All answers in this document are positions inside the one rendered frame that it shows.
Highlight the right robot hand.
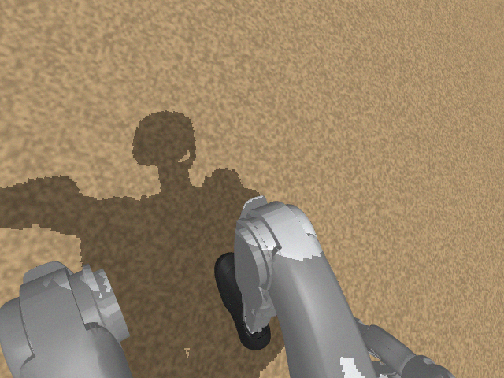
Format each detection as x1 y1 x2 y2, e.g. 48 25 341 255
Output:
354 317 416 378

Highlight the right robot arm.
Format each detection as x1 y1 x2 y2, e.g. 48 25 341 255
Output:
401 355 455 378

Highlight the right robot foot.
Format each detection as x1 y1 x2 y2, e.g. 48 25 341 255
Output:
214 252 271 350

